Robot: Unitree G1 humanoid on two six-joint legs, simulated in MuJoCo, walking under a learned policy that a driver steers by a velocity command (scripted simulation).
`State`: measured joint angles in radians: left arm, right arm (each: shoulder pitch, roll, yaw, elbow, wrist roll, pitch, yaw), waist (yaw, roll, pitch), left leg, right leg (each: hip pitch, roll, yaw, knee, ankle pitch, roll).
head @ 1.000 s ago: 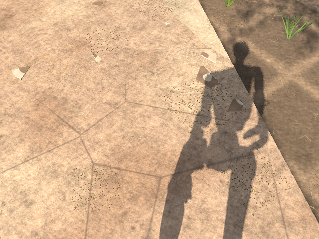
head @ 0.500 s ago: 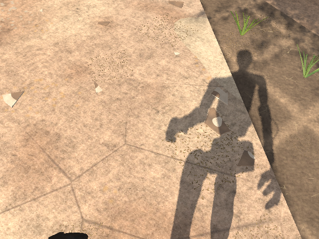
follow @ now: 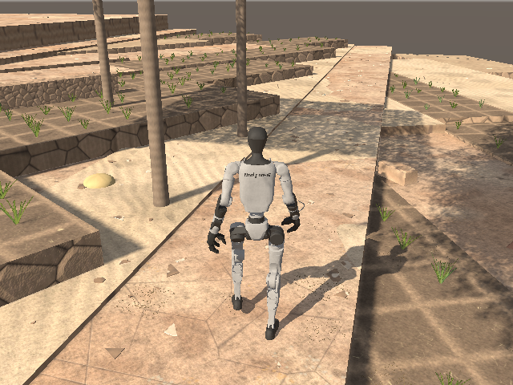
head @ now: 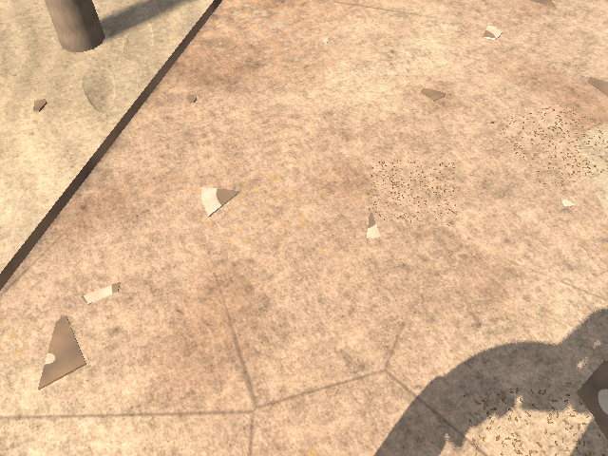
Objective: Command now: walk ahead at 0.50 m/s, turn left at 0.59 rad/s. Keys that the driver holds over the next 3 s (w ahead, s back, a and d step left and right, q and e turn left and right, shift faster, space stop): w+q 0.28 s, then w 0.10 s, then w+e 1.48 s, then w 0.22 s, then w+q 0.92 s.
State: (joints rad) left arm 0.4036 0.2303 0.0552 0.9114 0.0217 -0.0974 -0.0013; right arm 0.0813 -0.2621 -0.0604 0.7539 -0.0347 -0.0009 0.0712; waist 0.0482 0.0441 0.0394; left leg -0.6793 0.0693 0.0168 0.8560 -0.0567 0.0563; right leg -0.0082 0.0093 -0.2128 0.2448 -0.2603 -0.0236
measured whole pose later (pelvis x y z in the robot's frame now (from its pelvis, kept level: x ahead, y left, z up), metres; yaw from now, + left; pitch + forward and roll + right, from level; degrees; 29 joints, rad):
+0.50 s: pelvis +0.26 +0.07 +0.00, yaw +14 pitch +1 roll +1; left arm 0.16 0.26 0.05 0.75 0.04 -0.01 -0.03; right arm 0.39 -0.25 -0.05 0.85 -0.01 -0.06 0.01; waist -0.04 -0.05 0.04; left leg -0.03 -0.15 -0.03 0.23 -0.20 0.13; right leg -0.68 -0.13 -0.01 0.87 -0.08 0.02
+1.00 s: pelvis +0.55 +0.07 +0.00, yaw -1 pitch +1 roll +0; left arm 0.37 0.27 0.07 0.84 0.00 -0.04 -0.02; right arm 0.16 -0.26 -0.01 0.72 -0.05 -0.04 0.01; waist 0.03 0.03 0.04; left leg -0.64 0.10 -0.06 0.98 -0.22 -0.04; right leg -0.16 0.15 0.06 0.33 -0.19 -0.13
